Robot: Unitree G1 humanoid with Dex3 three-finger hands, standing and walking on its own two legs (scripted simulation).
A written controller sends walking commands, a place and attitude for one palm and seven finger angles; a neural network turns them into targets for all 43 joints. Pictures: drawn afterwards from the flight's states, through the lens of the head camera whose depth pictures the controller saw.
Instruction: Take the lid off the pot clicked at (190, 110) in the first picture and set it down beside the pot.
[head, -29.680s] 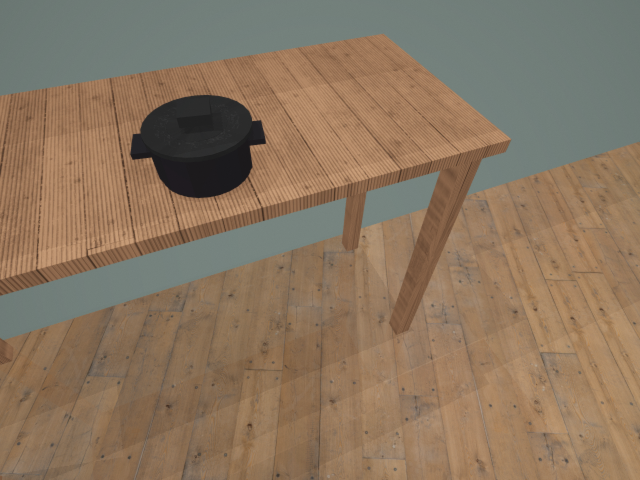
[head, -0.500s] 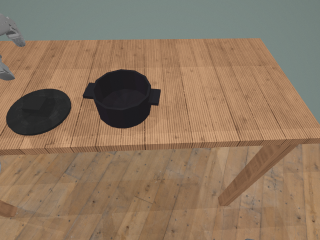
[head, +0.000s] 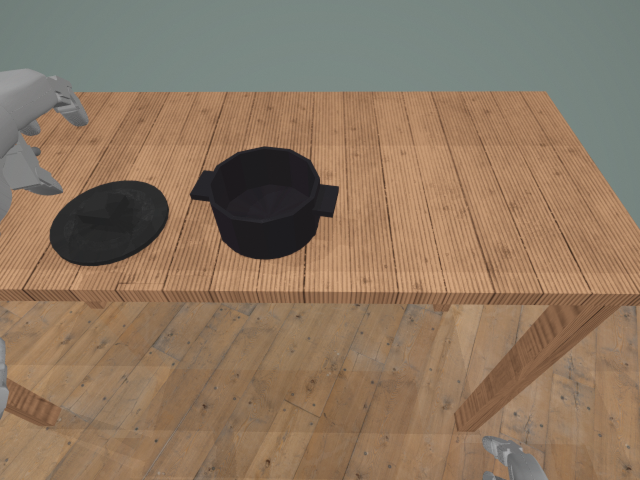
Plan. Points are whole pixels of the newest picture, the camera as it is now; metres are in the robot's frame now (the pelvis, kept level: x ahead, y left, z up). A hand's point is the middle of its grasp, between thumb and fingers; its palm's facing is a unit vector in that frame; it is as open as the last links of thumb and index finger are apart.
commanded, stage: draw the hand back to the body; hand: left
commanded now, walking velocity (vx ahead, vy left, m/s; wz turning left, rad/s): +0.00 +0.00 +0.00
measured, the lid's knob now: (104, 208) +0.46 +0.34 +0.07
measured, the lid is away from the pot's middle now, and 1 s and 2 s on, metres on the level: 0.24 0.24 0.24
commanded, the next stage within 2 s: step back with the hand held close in 1.82 s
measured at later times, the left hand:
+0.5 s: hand (47, 134) +0.35 +0.25 +0.28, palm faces +0.49 -0.85 -0.20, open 10.3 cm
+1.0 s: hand (14, 213) +0.26 +0.23 +0.28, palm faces +0.52 -0.84 -0.17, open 7.9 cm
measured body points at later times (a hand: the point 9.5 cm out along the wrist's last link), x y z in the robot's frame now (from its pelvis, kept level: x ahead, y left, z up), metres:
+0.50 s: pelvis +0.00 -0.04 +0.00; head +0.00 -0.04 +0.45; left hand +0.32 +0.30 +0.29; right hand +0.16 -0.28 -0.10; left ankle -0.04 +0.07 -0.74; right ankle +0.00 -0.13 -0.74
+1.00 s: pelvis -0.03 -0.05 +0.00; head -0.05 -0.07 +0.45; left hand +0.22 +0.27 +0.29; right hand +0.17 -0.27 -0.08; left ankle -0.04 +0.07 -0.74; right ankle +0.00 -0.13 -0.74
